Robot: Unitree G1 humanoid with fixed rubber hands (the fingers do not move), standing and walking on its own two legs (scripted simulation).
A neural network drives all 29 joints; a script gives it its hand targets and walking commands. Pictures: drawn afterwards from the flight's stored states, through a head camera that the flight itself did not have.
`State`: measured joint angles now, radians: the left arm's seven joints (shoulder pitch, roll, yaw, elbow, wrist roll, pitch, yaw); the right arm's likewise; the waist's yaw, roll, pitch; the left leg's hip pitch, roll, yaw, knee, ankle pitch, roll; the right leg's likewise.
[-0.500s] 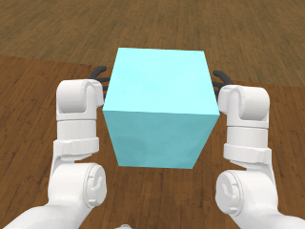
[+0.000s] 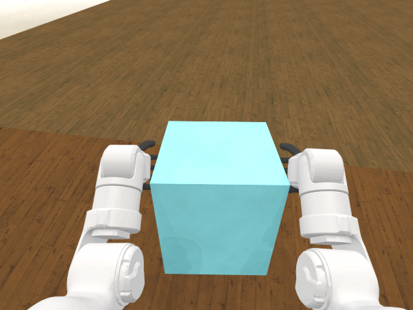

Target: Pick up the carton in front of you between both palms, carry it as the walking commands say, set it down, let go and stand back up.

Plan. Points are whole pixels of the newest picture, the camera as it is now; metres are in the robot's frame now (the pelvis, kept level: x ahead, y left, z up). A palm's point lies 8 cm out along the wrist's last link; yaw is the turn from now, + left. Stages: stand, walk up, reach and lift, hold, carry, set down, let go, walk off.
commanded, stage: carry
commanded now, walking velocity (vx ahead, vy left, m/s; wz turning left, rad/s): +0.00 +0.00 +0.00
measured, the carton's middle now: (216, 196) +0.35 +0.01 +0.07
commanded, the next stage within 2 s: none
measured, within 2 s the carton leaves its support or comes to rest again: neither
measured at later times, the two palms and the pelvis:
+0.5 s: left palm (144, 169) +0.35 +0.15 +0.14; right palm (300, 177) +0.35 -0.15 +0.14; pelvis +0.00 +0.00 +0.00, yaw +0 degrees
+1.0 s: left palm (147, 146) +0.37 +0.14 +0.18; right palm (306, 154) +0.37 -0.16 +0.18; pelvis +0.02 -0.01 +0.00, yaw +0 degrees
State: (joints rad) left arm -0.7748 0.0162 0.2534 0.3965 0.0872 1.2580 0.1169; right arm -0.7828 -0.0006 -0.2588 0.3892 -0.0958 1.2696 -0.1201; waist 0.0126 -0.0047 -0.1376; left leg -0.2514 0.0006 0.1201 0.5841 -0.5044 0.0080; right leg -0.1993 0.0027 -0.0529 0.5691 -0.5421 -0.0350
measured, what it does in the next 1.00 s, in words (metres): stands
